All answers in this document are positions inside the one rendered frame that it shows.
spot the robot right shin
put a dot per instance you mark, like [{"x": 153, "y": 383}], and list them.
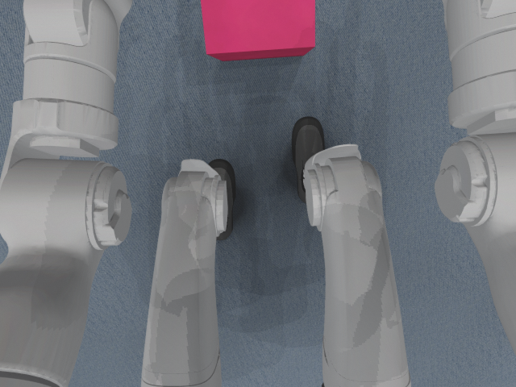
[{"x": 344, "y": 151}]

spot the carton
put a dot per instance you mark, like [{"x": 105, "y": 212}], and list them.
[{"x": 258, "y": 29}]

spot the left robot forearm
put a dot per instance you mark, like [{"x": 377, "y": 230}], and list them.
[{"x": 70, "y": 66}]

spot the left robot upper arm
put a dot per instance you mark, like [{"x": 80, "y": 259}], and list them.
[{"x": 57, "y": 218}]

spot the right robot forearm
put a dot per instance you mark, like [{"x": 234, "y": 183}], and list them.
[{"x": 482, "y": 50}]

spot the robot left thigh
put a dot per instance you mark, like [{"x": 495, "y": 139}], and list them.
[{"x": 182, "y": 344}]

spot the right robot upper arm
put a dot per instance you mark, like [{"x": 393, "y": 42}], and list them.
[{"x": 476, "y": 186}]

